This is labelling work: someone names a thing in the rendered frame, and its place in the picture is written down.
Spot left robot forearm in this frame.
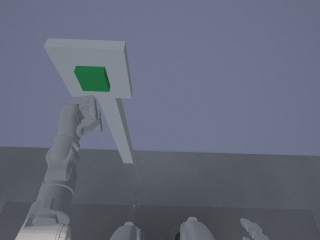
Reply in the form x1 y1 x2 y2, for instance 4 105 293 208
15 135 80 240

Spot robot left hand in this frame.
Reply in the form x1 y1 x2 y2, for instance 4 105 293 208
58 95 103 142

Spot button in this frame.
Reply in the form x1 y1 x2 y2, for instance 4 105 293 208
74 66 111 92

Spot left robot upper arm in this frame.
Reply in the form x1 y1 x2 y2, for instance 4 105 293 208
17 223 71 240

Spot robot right shin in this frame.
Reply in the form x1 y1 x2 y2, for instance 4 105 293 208
185 217 197 223

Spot robot right hand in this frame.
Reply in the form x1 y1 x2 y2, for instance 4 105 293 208
240 218 270 240

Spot panel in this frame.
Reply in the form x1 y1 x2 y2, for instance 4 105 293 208
43 38 134 164

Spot robot right thigh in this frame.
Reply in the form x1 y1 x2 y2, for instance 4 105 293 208
180 220 215 240

